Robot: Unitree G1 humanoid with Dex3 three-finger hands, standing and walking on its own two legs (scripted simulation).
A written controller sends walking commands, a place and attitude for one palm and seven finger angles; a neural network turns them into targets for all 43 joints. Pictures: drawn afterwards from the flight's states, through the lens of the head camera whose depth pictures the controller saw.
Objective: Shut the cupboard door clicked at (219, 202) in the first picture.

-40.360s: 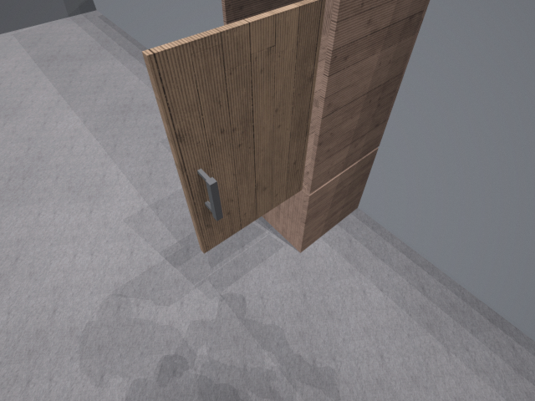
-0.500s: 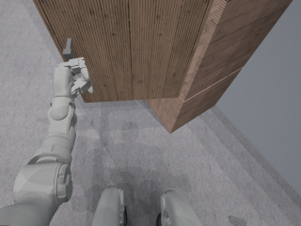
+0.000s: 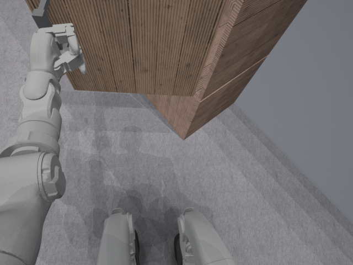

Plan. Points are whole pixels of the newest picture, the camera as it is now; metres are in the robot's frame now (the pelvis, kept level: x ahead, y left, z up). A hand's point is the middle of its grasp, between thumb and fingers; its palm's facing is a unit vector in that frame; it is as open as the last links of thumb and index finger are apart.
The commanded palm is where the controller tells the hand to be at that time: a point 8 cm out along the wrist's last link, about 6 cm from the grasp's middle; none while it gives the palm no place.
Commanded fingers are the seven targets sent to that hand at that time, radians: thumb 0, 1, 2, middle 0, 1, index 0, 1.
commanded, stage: push the door shut along its arc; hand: left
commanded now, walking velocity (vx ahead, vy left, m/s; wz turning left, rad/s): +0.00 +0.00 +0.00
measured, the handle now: (54, 33) +0.61 +0.21 +0.06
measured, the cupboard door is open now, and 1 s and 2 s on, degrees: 51 44 44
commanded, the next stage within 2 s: pull the fist back off the door in 0.46 s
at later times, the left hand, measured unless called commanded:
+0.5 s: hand (94, 35) +0.60 +0.12 +0.07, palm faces -0.21 -0.98 -0.03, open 3.1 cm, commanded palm +0.61 +0.13 +0.06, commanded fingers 0.00 0.90 0.90 -1.30 -1.50 -1.30 -1.50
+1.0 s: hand (96, 41) +0.58 +0.12 +0.07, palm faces +0.15 -0.99 -0.03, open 3.1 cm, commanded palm +0.54 +0.14 +0.06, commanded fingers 0.00 0.90 0.90 -1.30 -1.50 -1.30 -1.50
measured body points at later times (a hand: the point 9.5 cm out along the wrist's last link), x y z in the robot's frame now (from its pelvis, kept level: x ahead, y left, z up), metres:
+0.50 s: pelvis +0.00 +0.01 -0.02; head +0.20 +0.04 +0.38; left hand +0.60 +0.18 +0.08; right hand -0.04 -0.25 -0.11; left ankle +0.07 +0.11 -0.59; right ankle +0.02 -0.11 -0.59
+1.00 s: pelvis +0.02 -0.01 +0.01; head +0.19 +0.00 +0.43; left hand +0.57 +0.17 +0.08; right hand -0.02 -0.25 -0.10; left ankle +0.07 +0.11 -0.59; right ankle +0.02 -0.11 -0.59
